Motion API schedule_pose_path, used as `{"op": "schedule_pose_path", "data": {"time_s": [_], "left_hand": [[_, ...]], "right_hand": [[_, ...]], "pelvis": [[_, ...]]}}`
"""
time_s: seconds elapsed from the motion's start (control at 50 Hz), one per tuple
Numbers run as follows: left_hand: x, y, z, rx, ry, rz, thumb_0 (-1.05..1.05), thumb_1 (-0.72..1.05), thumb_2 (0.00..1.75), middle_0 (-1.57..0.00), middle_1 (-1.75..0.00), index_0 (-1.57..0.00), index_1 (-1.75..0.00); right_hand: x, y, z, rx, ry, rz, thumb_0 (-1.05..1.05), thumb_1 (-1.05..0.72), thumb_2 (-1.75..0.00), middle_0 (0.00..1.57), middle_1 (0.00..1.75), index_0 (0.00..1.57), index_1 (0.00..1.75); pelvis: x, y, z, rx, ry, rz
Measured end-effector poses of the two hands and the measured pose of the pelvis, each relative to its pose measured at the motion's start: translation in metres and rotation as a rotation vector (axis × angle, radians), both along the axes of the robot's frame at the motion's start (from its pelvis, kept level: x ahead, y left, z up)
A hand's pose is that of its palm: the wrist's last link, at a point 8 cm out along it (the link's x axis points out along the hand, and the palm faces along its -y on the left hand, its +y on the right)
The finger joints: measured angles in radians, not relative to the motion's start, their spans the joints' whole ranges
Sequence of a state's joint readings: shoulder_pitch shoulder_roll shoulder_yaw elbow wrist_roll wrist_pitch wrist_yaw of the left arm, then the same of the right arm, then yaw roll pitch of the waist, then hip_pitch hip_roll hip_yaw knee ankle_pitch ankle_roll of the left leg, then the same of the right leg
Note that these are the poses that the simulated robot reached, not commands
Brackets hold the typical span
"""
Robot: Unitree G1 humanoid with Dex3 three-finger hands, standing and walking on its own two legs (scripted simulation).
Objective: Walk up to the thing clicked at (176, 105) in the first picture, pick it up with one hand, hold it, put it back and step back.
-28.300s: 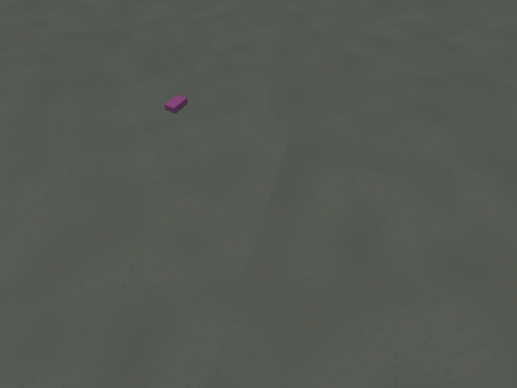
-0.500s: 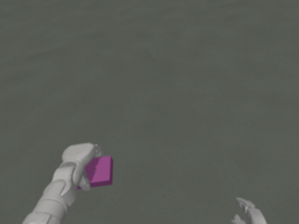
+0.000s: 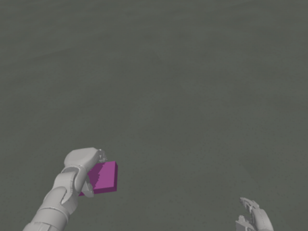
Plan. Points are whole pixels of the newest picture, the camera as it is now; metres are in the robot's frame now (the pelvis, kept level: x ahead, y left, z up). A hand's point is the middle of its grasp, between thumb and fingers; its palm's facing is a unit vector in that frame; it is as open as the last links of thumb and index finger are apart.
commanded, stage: hold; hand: left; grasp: from above
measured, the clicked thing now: (94, 178) +0.29 +0.22 -0.08
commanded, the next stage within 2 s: crouch in 0.44 s
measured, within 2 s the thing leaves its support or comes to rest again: neither
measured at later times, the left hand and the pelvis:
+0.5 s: hand (87, 169) +0.30 +0.22 -0.03, palm faces -0.44 -0.06 -0.89, open 10.6 cm; pelvis +0.01 +0.00 +0.00, yaw +0 degrees
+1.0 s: hand (95, 181) +0.31 +0.24 -0.15, palm faces -0.44 +0.03 -0.90, open 10.6 cm; pelvis -0.01 +0.00 -0.05, yaw +2 degrees
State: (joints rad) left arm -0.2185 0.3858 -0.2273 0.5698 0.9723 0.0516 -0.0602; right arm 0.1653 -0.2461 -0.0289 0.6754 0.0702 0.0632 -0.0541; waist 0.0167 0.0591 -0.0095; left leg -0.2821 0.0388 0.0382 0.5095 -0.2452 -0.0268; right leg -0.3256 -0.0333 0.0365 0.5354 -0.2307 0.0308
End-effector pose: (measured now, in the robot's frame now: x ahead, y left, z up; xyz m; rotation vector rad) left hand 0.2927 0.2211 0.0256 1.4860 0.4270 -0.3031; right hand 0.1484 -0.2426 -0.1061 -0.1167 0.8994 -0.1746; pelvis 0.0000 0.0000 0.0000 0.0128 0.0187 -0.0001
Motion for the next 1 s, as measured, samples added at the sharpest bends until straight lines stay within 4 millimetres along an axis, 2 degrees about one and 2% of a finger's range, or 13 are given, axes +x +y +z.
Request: {"op": "schedule_pose_path", "data": {"time_s": [0.24,0.66,0.76,0.86,0.92,1.0], "left_hand": [[0.006,0.006,-0.001,0.008,0.001,0.006,0.00,-0.03,0.29,-0.76,-0.33,-0.77,-0.32],[0.016,0.005,-0.003,0.006,0.006,0.007,0.00,-0.02,0.29,-0.75,-0.33,-0.76,-0.32],[0.012,0.006,-0.021,0.010,0.030,-0.004,0.00,-0.03,0.30,-0.76,-0.33,-0.76,-0.32],[0.010,0.009,-0.054,0.022,0.041,-0.017,0.00,-0.03,0.29,-0.76,-0.33,-0.77,-0.32],[0.015,0.012,-0.078,0.048,0.028,-0.029,0.00,-0.03,0.29,-0.76,-0.33,-0.77,-0.32],[0.027,0.016,-0.116,0.082,-0.006,-0.048,0.00,-0.03,0.29,-0.76,-0.33,-0.77,-0.33]], "right_hand": [[0.003,0.003,0.001,-0.001,0.011,-0.003,0.01,-0.91,-0.90,0.20,0.29,0.20,0.30],[0.005,0.000,0.000,0.001,0.034,-0.013,0.01,-0.90,-0.90,0.20,0.29,0.20,0.30],[0.002,-0.003,0.000,-0.011,0.048,-0.015,0.00,-0.90,-0.90,0.20,0.29,0.20,0.30],[-0.008,-0.010,-0.009,-0.047,0.098,-0.001,0.00,-0.90,-0.90,0.20,0.29,0.20,0.30],[-0.020,-0.016,-0.021,-0.076,0.139,0.005,0.00,-0.90,-0.90,0.20,0.29,0.20,0.30],[-0.041,-0.027,-0.050,-0.118,0.197,0.000,0.00,-0.90,-0.90,0.20,0.29,0.20,0.30]], "pelvis": [[0.005,0.003,0.001,-0.003,0.003,0.000],[0.013,0.002,0.003,-0.004,0.007,0.002],[0.011,0.000,0.001,-0.003,0.026,0.007],[0.004,-0.001,-0.008,-0.006,0.079,0.019],[-0.002,-0.001,-0.021,-0.012,0.139,0.026],[-0.012,0.001,-0.051,-0.023,0.233,0.030]]}}
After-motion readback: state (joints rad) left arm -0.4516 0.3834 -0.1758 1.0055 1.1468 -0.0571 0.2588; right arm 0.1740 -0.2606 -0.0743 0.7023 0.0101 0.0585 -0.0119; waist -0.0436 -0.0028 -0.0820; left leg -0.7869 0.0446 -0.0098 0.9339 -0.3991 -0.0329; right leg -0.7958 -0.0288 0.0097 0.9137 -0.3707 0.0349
